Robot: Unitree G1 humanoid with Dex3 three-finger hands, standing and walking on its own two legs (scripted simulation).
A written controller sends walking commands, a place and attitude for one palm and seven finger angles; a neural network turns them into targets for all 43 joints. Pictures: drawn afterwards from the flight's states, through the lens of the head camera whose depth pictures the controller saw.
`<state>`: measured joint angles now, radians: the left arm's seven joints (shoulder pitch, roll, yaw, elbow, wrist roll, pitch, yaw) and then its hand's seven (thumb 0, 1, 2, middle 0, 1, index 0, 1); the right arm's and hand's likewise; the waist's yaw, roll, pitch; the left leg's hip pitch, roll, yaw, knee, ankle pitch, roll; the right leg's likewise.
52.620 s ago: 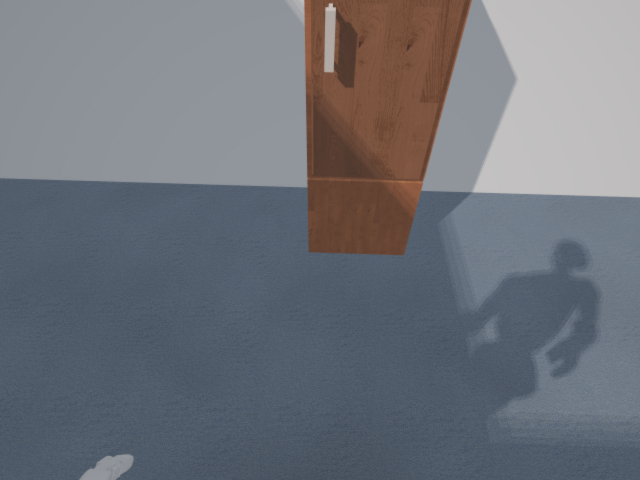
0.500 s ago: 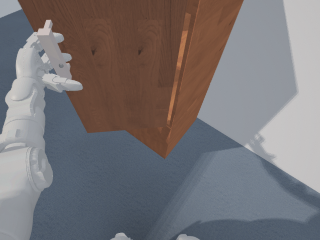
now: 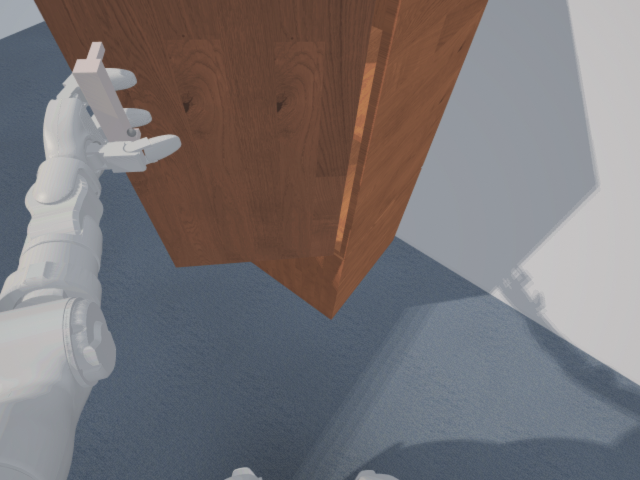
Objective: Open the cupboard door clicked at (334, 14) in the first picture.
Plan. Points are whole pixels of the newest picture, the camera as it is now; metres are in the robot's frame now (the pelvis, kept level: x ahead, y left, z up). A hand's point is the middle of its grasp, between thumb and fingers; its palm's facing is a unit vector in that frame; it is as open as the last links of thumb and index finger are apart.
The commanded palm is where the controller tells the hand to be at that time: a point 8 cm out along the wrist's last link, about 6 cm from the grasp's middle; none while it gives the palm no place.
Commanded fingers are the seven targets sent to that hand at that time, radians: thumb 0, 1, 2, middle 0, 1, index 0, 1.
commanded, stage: close the thumb around the handle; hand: left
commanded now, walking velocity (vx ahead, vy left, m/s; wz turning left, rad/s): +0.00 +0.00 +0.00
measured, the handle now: (115, 108) +0.55 +0.22 +0.13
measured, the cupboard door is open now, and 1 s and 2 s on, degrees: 44 61 88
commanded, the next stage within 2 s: pull the door open along its arc in 0.38 s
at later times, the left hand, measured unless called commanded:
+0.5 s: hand (126, 136) +0.50 +0.19 +0.14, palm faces +0.05 -1.00 +0.01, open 6.0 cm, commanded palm +0.47 +0.25 +0.13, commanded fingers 0.00 0.90 0.90 -0.40 -1.35 -0.40 -1.35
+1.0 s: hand (141, 200) +0.40 +0.16 +0.14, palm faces +0.01 -1.00 +0.02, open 6.5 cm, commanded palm +0.34 +0.23 +0.13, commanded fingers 0.00 0.90 0.90 -0.40 -1.35 -0.40 -1.35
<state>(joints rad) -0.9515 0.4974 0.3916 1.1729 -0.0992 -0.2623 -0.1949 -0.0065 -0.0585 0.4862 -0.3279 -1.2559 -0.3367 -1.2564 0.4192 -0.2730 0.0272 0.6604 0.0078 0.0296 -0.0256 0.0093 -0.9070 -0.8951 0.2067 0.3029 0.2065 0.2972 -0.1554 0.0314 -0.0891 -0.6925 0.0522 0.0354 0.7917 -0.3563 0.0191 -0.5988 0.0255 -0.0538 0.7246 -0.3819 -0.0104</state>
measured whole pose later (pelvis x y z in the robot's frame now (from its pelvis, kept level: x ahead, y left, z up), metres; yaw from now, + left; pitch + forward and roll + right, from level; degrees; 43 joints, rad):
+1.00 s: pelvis +0.01 +0.00 +0.01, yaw -2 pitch +8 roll -1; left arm -0.33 0.27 0.27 0.46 -0.23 -0.13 -0.16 -0.01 0.67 0.71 -0.33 -1.34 -0.29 -1.30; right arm 0.35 -0.26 0.01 0.57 0.05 0.02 -0.01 0.01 -0.91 -0.90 0.20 0.30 0.20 0.30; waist -0.07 0.05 -0.12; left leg -0.47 0.05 0.09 0.68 -0.35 0.02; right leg -0.41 0.03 0.00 0.64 -0.37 -0.01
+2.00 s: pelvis +0.01 -0.04 +0.02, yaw +4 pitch -2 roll +1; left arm 0.02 -0.11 -0.16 -0.05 0.02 0.11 0.53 0.01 0.13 0.57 -0.33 -1.26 -0.34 -1.27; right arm 0.14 -0.19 0.02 0.63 -0.04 0.10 -0.03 0.02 -0.91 -0.90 0.20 0.30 0.20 0.30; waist 0.01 0.05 -0.03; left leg -0.25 0.03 -0.02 0.56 -0.28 -0.03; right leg -0.17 0.02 -0.10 0.56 -0.36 -0.06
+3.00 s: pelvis -0.04 -0.01 +0.02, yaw +1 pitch -4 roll +0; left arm -0.01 0.02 -0.19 0.01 -0.07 0.01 0.16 -0.01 -0.50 0.30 -0.14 -0.32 -0.16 -0.32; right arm 0.19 -0.18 0.06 0.57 0.01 0.05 -0.01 0.02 -0.91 -0.90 0.20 0.30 0.20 0.30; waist 0.00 0.03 -0.01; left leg -0.28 0.02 0.04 0.58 -0.24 0.01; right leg -0.22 0.00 -0.05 0.59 -0.31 -0.02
